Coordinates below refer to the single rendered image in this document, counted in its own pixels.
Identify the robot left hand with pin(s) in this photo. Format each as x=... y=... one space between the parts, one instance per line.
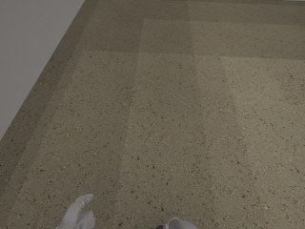
x=74 y=213

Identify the robot right thigh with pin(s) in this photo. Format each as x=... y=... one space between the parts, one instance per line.
x=179 y=224

